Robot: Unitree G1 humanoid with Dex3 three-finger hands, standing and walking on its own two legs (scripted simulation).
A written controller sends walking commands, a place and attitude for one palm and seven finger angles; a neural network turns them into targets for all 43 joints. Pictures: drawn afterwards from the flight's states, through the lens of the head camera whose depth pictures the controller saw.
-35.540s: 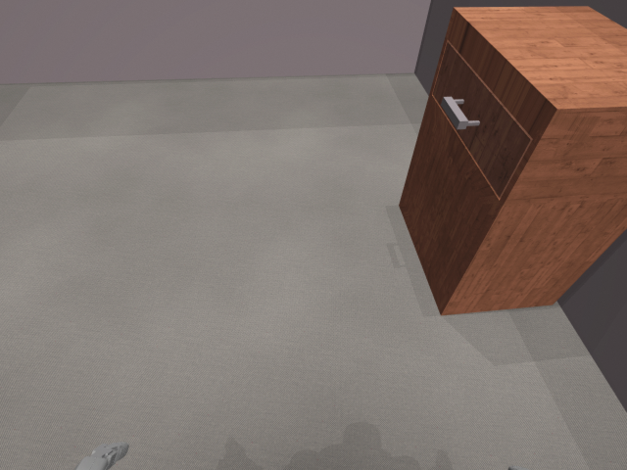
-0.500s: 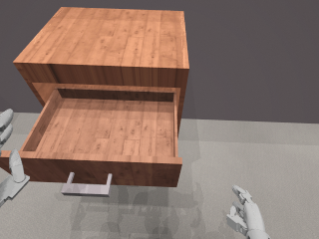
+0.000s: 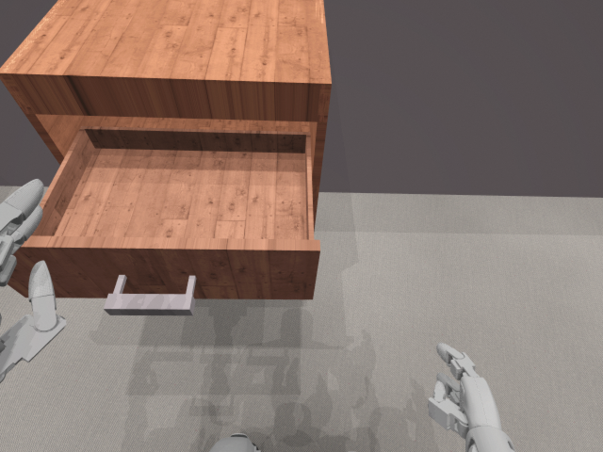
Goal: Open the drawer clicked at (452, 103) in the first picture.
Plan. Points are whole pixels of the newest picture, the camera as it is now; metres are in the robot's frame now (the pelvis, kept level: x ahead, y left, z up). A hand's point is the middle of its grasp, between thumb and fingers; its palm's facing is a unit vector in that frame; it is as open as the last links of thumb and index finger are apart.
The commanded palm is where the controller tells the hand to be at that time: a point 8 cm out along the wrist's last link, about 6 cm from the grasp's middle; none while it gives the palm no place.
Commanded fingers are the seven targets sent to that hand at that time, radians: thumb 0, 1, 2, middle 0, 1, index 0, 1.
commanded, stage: step back with the hand held close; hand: left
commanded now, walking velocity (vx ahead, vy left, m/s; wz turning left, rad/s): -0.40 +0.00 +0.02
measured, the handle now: (154, 292) +0.36 +0.26 -0.10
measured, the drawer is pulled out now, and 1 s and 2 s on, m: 0.30 0.30 0.30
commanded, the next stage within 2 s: stop stepping back and stand still in 0.16 s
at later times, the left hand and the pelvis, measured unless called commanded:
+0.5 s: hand out of the picture +0.07 +0.20 +0.18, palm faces +0.33 -0.83 -0.44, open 7.4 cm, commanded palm +0.01 +0.26 +0.19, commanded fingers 0.00 0.90 0.90 -0.20 -0.30 -0.20 -0.30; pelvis -0.13 -0.02 +0.00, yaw +0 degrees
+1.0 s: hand out of the picture +0.05 +0.21 +0.17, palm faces +0.37 -0.82 -0.43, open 7.4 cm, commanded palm -0.01 +0.25 +0.19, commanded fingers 0.00 0.90 0.90 -0.20 -0.30 -0.20 -0.30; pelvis -0.14 -0.03 +0.01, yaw +0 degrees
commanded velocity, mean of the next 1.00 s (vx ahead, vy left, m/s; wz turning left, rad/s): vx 0.02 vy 0.03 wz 0.00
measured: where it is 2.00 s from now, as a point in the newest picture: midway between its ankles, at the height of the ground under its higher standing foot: outside the picture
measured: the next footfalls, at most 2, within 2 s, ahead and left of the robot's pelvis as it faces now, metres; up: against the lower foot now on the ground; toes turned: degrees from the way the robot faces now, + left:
left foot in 0.18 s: +0.00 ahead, +0.13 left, +0.00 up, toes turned +0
right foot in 0.40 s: -0.07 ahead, -0.13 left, +0.00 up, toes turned -3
